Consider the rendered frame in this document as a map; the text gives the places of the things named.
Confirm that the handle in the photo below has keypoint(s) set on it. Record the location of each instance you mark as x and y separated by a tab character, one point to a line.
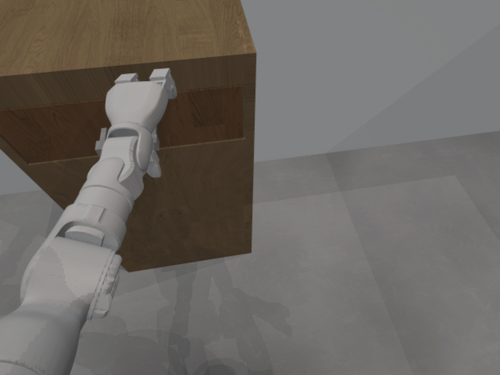
103	136

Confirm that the robot left forearm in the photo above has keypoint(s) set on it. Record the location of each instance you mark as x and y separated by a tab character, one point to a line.
99	214

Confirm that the robot left hand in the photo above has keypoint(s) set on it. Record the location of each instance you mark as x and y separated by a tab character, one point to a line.
142	103

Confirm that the drawer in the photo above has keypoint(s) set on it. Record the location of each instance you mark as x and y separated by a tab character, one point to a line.
67	130

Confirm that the robot left upper arm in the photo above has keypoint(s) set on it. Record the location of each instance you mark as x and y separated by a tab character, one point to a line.
72	282

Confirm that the cabinet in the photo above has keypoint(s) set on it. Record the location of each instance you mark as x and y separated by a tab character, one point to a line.
70	50

